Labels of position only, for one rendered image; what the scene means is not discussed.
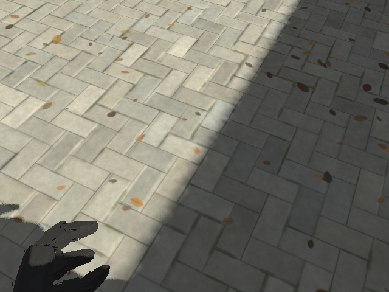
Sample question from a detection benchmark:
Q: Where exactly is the robot left hand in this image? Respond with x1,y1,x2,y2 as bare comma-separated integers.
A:
12,221,110,292

